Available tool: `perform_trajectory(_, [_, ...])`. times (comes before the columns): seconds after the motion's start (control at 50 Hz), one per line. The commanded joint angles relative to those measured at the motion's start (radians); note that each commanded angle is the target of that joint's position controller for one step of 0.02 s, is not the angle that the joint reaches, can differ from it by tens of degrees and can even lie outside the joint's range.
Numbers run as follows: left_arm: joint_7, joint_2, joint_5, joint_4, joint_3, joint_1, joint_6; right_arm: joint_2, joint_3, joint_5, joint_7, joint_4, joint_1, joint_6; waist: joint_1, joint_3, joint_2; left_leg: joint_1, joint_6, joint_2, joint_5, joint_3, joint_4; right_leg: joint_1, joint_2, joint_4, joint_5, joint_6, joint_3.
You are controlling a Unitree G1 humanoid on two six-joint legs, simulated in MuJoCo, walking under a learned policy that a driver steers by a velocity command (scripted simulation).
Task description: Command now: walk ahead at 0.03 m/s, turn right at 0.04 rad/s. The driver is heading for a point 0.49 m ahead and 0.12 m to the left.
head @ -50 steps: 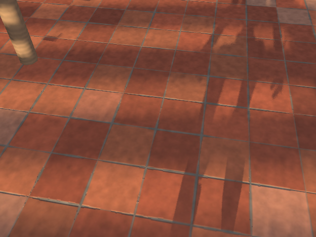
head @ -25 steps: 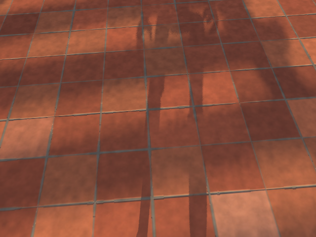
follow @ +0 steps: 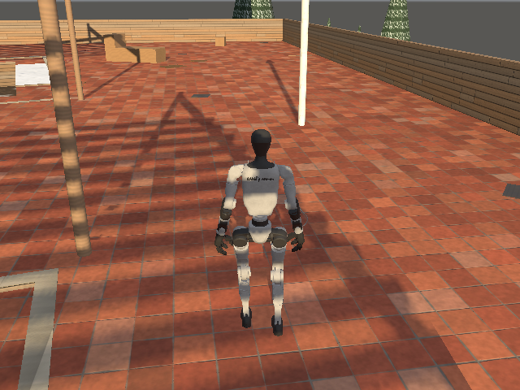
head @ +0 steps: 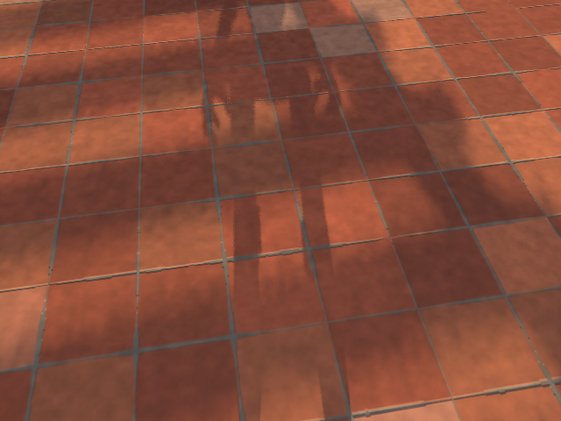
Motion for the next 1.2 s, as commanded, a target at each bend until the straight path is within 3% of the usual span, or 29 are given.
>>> perform_trajectory(0.02, [0.005, 0.082, -0.011, -0.010, 0.000, 0.004, -0.039, -0.061, -0.014, 0.002, 0.007, -0.020, 0.025, -0.006, -0.043, 0.057, -0.116, 0.174, -0.024, 0.085, -0.073, -0.118, -0.081, -0.217, -0.156, -0.312, -0.237, -0.055, 0.208])
perform_trajectory(0.08, [0.012, 0.093, -0.018, 0.010, 0.003, 0.012, -0.057, -0.088, -0.018, -0.009, 0.006, 0.027, 0.070, -0.020, -0.045, 0.029, -0.077, 0.201, -0.008, 0.114, -0.006, -0.140, -0.084, -0.130, -0.111, -0.283, -0.073, -0.031, 0.142])
perform_trajectory(0.2, [0.013, 0.068, -0.016, 0.055, -0.002, 0.080, -0.052, -0.063, -0.007, -0.004, -0.003, 0.079, 0.068, -0.025, -0.011, 0.037, -0.010, 0.129, -0.015, 0.118, 0.001, -0.144, -0.110, -0.016, -0.101, -0.233, 0.050, -0.049, 0.106])
perform_trajectory(0.26, [0.012, 0.118, -0.014, 0.070, 0.019, 0.121, -0.044, -0.068, -0.012, -0.011, -0.002, 0.086, 0.069, -0.019, 0.010, 0.044, -0.065, 0.055, -0.001, 0.040, -0.269, -0.071, 0.006, -0.013, -0.103, -0.269, -0.314, -0.100, 0.154])
perform_trajectory(0.3, [0.010, 0.152, -0.014, 0.074, 0.037, 0.161, -0.038, -0.051, -0.012, -0.024, 0.009, 0.059, 0.015, -0.018, 0.043, 0.136, -0.122, -0.125, 0.002, 0.002, -0.316, -0.004, 0.148, 0.009, -0.211, -0.363, -0.523, -0.171, 0.292])
perform_trajectory(0.32, [0.010, 0.154, -0.014, 0.077, 0.042, 0.170, -0.040, -0.040, -0.010, -0.031, 0.015, 0.041, -0.008, -0.023, 0.052, 0.174, -0.142, -0.191, 0.007, 0.026, -0.284, -0.002, 0.220, 0.020, -0.270, -0.398, -0.528, -0.205, 0.348])
perform_trajectory(0.36, [0.011, 0.144, 0.000, 0.082, 0.047, 0.181, -0.057, -0.057, -0.018, -0.028, 0.024, 0.012, -0.037, -0.039, 0.054, 0.189, -0.126, -0.317, 0.021, 0.074, -0.295, -0.039, 0.330, 0.112, -0.321, -0.417, -0.393, -0.234, 0.356])
perform_trajectory(0.4, [0.011, 0.139, 0.004, 0.085, 0.052, 0.177, -0.078, -0.070, -0.027, -0.021, 0.035, -0.004, -0.043, -0.056, 0.042, 0.167, -0.095, -0.353, 0.026, 0.093, -0.285, -0.049, 0.331, 0.200, -0.309, -0.392, -0.227, -0.219, 0.266])
perform_trajectory(0.48, [0.007, 0.148, 0.005, 0.082, 0.058, 0.152, -0.105, -0.057, -0.036, -0.008, 0.049, -0.037, -0.048, -0.066, 0.018, 0.118, -0.108, -0.180, 0.043, 0.065, -0.212, 0.002, 0.228, 0.158, -0.279, -0.329, -0.009, -0.175, 0.098])
perform_trajectory(0.52, [0.002, 0.161, -0.006, 0.065, 0.060, 0.096, -0.108, -0.051, -0.046, -0.008, 0.048, -0.001, 0.081, -0.068, -0.056, 0.073, -0.077, 0.082, 0.065, -0.012, -0.142, 0.066, 0.125, 0.026, -0.228, -0.174, 0.164, -0.135, -0.011])
perform_trajectory(0.54, [-0.002, 0.151, -0.002, 0.058, 0.053, 0.097, -0.112, -0.084, -0.066, -0.013, 0.040, 0.041, 0.207, -0.073, -0.106, 0.011, -0.015, 0.256, 0.086, -0.037, -0.155, 0.043, 0.090, -0.046, -0.183, 0.019, 0.292, -0.109, -0.077])
perform_trajectory(0.56, [-0.010, 0.110, -0.003, 0.014, 0.037, 0.062, -0.115, -0.183, -0.097, -0.027, 0.024, 0.069, 0.366, -0.080, -0.173, -0.057, 0.182, 0.414, 0.162, 0.174, -0.356, -0.306, -0.070, -0.228, -0.094, 0.375, 0.227, -0.042, -0.194])
perform_trajectory(0.58, [-0.028, 0.067, 0.003, -0.028, 0.029, 0.067, -0.124, -0.241, -0.102, -0.017, 0.024, 0.099, 0.444, -0.075, -0.150, -0.093, 0.343, 0.523, 0.275, 0.374, -0.430, -0.813, -0.269, -0.485, 0.064, 0.627, -0.255, -0.016, -0.134])
perform_trajectory(0.6, [-0.036, 0.111, 0.016, -0.047, 0.038, -0.004, -0.123, -0.209, -0.090, -0.014, 0.026, 0.081, 0.335, -0.063, -0.095, -0.016, 0.167, 0.451, 0.266, 0.366, -0.443, -0.763, -0.250, -0.559, -0.024, 0.727, -0.223, -0.042, -0.010])
perform_trajectory(0.64, [-0.049, 0.118, -0.004, -0.065, 0.040, -0.058, -0.142, -0.174, -0.081, -0.018, 0.026, 0.014, 0.179, -0.064, -0.040, 0.037, 0.004, 0.294, 0.218, 0.294, -0.214, -0.559, -0.231, -0.515, -0.094, 0.674, -0.028, -0.053, 0.008])
perform_trajectory(0.7, [-0.050, 0.111, 0.019, -0.071, 0.041, -0.033, -0.112, -0.135, -0.065, 0.001, 0.017, 0.001, 0.158, -0.080, 0.005, 0.018, 0.033, 0.221, 0.189, 0.210, 0.050, -0.403, -0.244, -0.419, -0.100, 0.558, 0.030, -0.009, -0.013])
perform_trajectory(0.78, [-0.048, 0.107, 0.015, -0.148, 0.038, -0.175, -0.083, -0.149, -0.066, 0.006, 0.009, 0.012, 0.227, -0.087, -0.014, 0.050, 0.044, 0.218, 0.205, 0.182, 0.181, -0.356, -0.259, -0.495, -0.085, 0.419, 0.107, 0.048, -0.044])
perform_trajectory(0.86, [-0.058, 0.095, 0.006, -0.230, 0.026, -0.342, -0.084, -0.150, -0.067, 0.000, 0.009, 0.003, 0.264, -0.082, -0.061, 0.061, 0.065, 0.224, 0.179, 0.149, 0.271, -0.341, -0.234, -0.478, -0.052, 0.230, 0.235, 0.058, -0.058])
perform_trajectory(0.9, [-0.056, 0.085, 0.000, -0.251, 0.018, -0.371, -0.089, -0.147, -0.066, -0.001, 0.005, 0.005, 0.270, -0.079, -0.069, 0.064, 0.068, 0.236, 0.150, 0.137, 0.457, -0.304, -0.185, -0.422, -0.024, 0.142, 0.277, 0.042, -0.081])
perform_trajectory(0.96, [-0.043, 0.103, -0.004, -0.245, 0.020, -0.307, -0.101, -0.144, -0.062, -0.005, -0.004, 0.005, 0.257, -0.078, -0.044, 0.022, 0.089, 0.239, 0.082, 0.127, 0.636, -0.296, -0.099, -0.223, 0.019, 0.045, 0.299, -0.009, -0.078])
perform_trajectory(1.0, [-0.027, 0.157, -0.001, -0.183, 0.041, -0.107, -0.116, -0.179, -0.070, -0.005, -0.009, -0.008, 0.205, -0.085, 0.044, -0.058, 0.089, 0.286, 0.045, 0.107, 0.772, -0.296, 0.098, -0.039, 0.044, -0.031, 0.310, -0.047, -0.066])
perform_trajectory(1.02, [-0.018, 0.182, 0.010, -0.153, 0.048, 0.013, -0.132, -0.180, -0.071, 0.005, -0.007, -0.018, 0.186, -0.091, 0.102, -0.117, 0.055, 0.227, 0.028, 0.066, 0.649, -0.278, 0.274, 0.129, -0.021, -0.090, 0.467, -0.065, -0.030])
perform_trajectory(1.04, [-0.007, 0.249, 0.030, -0.147, 0.057, 0.131, -0.142, -0.120, -0.057, 0.018, -0.009, -0.056, 0.218, -0.095, 0.111, -0.262, -0.085, 0.080, 0.012, -0.002, 0.174, -0.220, 0.555, 0.360, -0.274, 0.012, 0.910, -0.108, 0.178])
perform_trajectory(1.06, [-0.023, 0.298, 0.015, -0.139, 0.073, 0.120, -0.128, -0.056, -0.052, 0.072, -0.020, -0.019, 0.449, -0.076, 0.015, -0.441, -0.289, -0.115, -0.012, -0.136, -0.559, -0.170, 0.876, 0.563, -0.522, 0.036, 1.257, -0.313, 0.496])
perform_trajectory(1.08, [-0.029, 0.223, -0.022, -0.171, 0.065, 0.049, -0.108, -0.147, -0.065, 0.016, -0.025, 0.015, 0.421, -0.059, 0.006, -0.413, -0.107, -0.124, -0.002, -0.075, -0.441, -0.204, 0.917, 0.417, -0.454, -0.047, 1.005, -0.306, 0.514])
perform_trajectory(1.1, [-0.028, 0.133, -0.028, -0.181, 0.038, -0.050, -0.105, -0.134, -0.063, -0.004, -0.016, 0.005, 0.308, -0.052, -0.002, -0.248, -0.048, -0.140, -0.014, -0.043, -0.371, -0.204, 0.878, 0.255, -0.385, -0.101, 0.819, -0.276, 0.374])
perform_trajectory(1.12, [-0.024, 0.085, -0.019, -0.182, 0.020, -0.099, -0.102, -0.117, -0.059, -0.014, -0.009, -0.015, 0.236, -0.047, -0.012, -0.159, -0.026, -0.146, -0.021, -0.012, -0.339, -0.194, 0.814, 0.150, -0.329, -0.145, 0.742, -0.238, 0.288])
perform_trajectory(1.16, [-0.013, 0.086, -0.018, -0.147, 0.012, -0.075, -0.103, -0.096, -0.056, -0.029, 0.009, -0.015, 0.212, -0.020, -0.029, -0.101, -0.082, -0.062, -0.035, 0.008, -0.299, -0.177, 0.708, 0.012, -0.260, -0.198, 0.753, -0.197, 0.160])
perform_trajectory(1.2, [-0.017, 0.099, -0.010, -0.128, 0.010, -0.066, -0.112, -0.069, -0.048, -0.023, 0.009, 0.005, 0.242, 0.001, -0.056, -0.119, -0.090, 0.027, -0.044, -0.004, -0.288, -0.152, 0.621, -0.054, -0.233, -0.207, 0.773, -0.192, 0.097])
